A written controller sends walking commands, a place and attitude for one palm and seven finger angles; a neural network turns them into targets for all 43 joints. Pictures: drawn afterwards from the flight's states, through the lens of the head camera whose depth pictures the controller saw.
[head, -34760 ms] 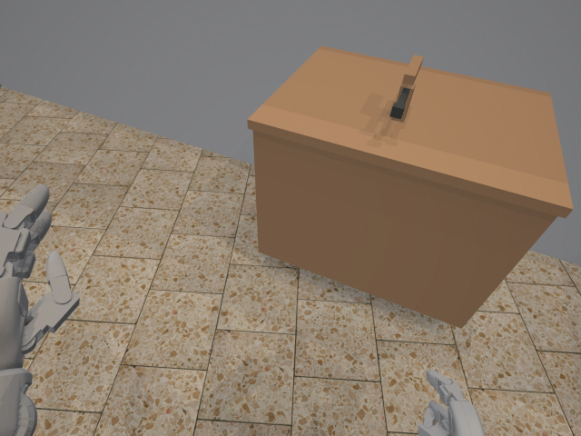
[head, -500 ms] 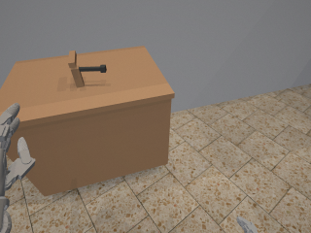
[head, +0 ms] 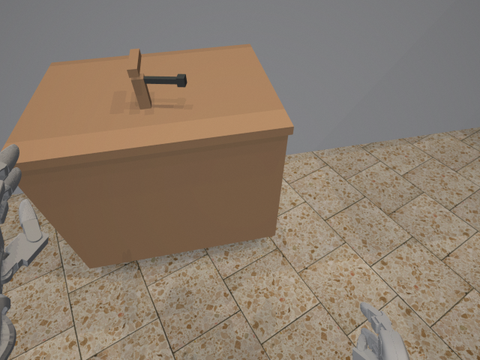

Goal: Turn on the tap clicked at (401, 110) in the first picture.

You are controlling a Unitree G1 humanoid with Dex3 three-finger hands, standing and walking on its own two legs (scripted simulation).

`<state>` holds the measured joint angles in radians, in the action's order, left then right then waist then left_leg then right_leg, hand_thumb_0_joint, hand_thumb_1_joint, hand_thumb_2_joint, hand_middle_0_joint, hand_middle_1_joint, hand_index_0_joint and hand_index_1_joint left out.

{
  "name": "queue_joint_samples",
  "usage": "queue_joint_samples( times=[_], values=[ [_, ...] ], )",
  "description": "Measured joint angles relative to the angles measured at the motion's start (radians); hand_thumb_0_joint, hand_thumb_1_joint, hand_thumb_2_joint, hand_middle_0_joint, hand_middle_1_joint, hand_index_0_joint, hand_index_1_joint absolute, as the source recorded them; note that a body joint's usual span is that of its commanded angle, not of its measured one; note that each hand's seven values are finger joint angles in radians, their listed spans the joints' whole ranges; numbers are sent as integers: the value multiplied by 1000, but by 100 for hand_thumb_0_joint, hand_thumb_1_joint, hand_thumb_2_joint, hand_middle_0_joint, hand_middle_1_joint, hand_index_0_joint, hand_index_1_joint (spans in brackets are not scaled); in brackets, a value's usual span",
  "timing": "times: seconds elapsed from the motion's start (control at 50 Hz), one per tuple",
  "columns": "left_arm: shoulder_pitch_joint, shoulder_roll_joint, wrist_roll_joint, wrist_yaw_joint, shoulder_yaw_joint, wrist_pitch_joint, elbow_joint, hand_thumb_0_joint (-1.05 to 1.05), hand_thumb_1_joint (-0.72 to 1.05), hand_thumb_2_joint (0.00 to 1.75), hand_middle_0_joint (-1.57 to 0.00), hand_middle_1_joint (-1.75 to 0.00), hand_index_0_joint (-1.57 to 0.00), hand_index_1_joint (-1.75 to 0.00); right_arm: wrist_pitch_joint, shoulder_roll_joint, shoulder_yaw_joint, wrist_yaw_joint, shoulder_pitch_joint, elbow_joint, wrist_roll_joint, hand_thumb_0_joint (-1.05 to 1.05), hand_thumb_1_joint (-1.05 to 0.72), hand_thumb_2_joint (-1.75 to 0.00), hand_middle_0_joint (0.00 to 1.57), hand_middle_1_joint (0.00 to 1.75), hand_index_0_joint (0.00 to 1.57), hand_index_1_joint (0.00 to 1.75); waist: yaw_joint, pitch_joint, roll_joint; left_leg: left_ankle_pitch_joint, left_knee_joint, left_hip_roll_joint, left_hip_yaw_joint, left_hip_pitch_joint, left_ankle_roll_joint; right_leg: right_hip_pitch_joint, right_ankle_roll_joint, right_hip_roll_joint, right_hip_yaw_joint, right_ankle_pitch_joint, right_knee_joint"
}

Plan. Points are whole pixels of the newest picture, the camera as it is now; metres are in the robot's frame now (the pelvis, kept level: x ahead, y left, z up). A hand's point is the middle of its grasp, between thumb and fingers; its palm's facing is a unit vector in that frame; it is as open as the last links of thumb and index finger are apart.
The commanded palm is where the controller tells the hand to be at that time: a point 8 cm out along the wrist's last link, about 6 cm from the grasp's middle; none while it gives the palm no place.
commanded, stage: stand and check the lever's angle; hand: left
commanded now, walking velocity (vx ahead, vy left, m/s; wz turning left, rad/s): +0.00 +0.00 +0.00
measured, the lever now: (181, 80) +0.85 +0.22 +0.05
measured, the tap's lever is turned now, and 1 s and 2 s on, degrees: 75 75 75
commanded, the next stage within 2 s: stand and wait in 0.16 s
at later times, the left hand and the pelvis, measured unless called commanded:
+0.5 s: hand (55, 221) +0.26 +0.26 +0.16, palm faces +0.35 -0.85 -0.39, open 7.4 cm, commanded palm +0.20 +0.30 +0.19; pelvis +0.03 +0.02 +0.01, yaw -1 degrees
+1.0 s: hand (32, 232) +0.24 +0.28 +0.17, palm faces +0.37 -0.85 -0.37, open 7.4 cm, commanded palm +0.18 +0.32 +0.19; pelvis +0.01 +0.04 +0.01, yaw -1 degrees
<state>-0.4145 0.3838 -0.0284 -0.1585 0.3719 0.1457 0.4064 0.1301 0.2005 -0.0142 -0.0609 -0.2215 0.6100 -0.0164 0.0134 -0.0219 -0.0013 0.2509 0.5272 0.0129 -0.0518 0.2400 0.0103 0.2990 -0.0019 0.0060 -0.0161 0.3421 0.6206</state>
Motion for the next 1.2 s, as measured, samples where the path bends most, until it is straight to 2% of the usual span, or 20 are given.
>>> queue_joint_samples(
  times=[0.02, 0.04, 0.1, 0.14, 0.2, 0.24, 0.34, 0.54, 0.68, 0.8, 0.94, 1.08, 1.2],
  values=[
    [-8, -6, 2, 2, 1, -1, 0, 2, 89, 90, -21, -30, -20, -30, -1, -2, 5, 5, 3, 0, 0, 1, -91, -90, 20, 30, 20, 30, 0, -6, 12, 19, 30, 10, 4, 10, 2, -13, 18, 9, -6, -76, -34],
    [-16, -19, 2, 7, -6, -2, 3, 2, 90, 90, -21, -30, -20, -30, -6, -2, 6, 11, 10, 6, 1, 1, -91, -90, 20, 30, 20, 30, 1, -15, 31, 41, 69, 20, 17, 23, -5, -19, 38, 24, -16, -96, -41],
    [-35, -58, -2, 23, -50, -8, 27, 2, 90, 90, -21, -30, -20, -30, -19, -2, 2, 28, 20, 29, 0, 1, -91, -90, 20, 30, 20, 30, -7, -34, 49, 113, 197, 11, 39, 70, -12, -48, 63, 39, -23, -95, -87],
    [-57, -67, -5, 27, -67, -5, 57, 2, 89, 90, -21, -30, -20, -30, -23, -3, 5, 31, 21, 31, 2, 1, -91, -90, 20, 30, 20, 30, -16, -44, 35, 111, 176, 0, 32, 66, -17, -62, 61, 36, -11, -104, -117],
    [-82, -49, -11, 20, -63, 9, 101, 2, 89, 90, -22, -30, -21, -31, -21, 7, 10, 22, 19, 12, 9, 1, -90, -90, 20, 30, 20, 30, -13, -57, 37, -18, 9, 7, 45, 4, -17, -69, 50, 45, -10, -95, -111],
    [-70, -28, -14, 14, -52, 14, 99, 2, 89, 90, -22, -30, -21, -31, -28, 5, 2, 11, 27, 17, 8, 1, -91, -90, 20, 30, 20, 30, -15, -62, 27, 5, -9, -1, 43, -15, -10, -75, 42, 37, -5, -82, -105],
    [-57, -4, -19, 6, -8, 10, 69, 2, 89, 90, -22, -30, -21, -31, -39, 4, 3, 2, 43, 8, 3, 1, -91, -90, 20, 30, 20, 30, -15, -47, 23, 3, -44, -4, 32, -35, -18, -103, 32, 35, 7, -105, -163],
    [-65, -39, -21, 14, -67, -10, 58, 2, 89, 90, -21, -30, -20, -30, -43, 7, 7, -2, 66, -18, 10, 1, -91, -90, 20, 30, 20, 30, -16, -23, 15, -11, -80, -9, 19, -53, -30, -126, 19, 30, 21, -131, -217],
    [-57, -19, -25, 10, -45, -1, 59, 2, 89, 90, -22, -30, -21, -31, -52, 2, 12, -9, 61, -19, 15, 1, -91, -90, 20, 30, 20, 30, -26, -13, 18, -28, -98, -13, 18, -54, -36, -132, 13, 26, 22, -154, -245],
    [-44, -43, -23, 6, -50, -7, 20, 2, 89, 90, -21, -30, -20, -30, -57, 3, 16, -9, 45, -5, 15, 1, -90, -90, 20, 30, 20, 30, -31, 0, 30, -41, -109, -16, 15, -51, -42, -136, 7, 24, 26, -176, -270],
    [-32, -56, -15, 8, -75, -13, 7, 2, 89, 90, -21, -30, -20, -30, -55, 3, 18, -12, 31, 5, 18, 1, -90, -90, 20, 30, 20, 30, -25, -4, 28, -55, -115, -22, 13, -47, -50, -132, 1, 17, 27, -190, -277],
    [-46, -33, -11, 8, -53, 8, 30, 2, 89, 90, -21, -30, -21, -30, -50, 2, 15, -13, 24, 6, 20, 1, -90, -90, 20, 30, 20, 30, -16, -6, 27, -64, -118, -26, 13, -39, -53, -124, -3, 13, 27, -197, -277],
    [-55, -42, -10, 7, -52, 12, 14, 2, 89, 90, -21, -30, -20, -30, -47, 6, 12, -13, 21, 12, 18, 1, -90, -90, 20, 30, 20, 30, -19, 1, 33, -65, -119, -27, 12, -35, -55, -121, -5, 12, 28, -200, -280]
  ],
)
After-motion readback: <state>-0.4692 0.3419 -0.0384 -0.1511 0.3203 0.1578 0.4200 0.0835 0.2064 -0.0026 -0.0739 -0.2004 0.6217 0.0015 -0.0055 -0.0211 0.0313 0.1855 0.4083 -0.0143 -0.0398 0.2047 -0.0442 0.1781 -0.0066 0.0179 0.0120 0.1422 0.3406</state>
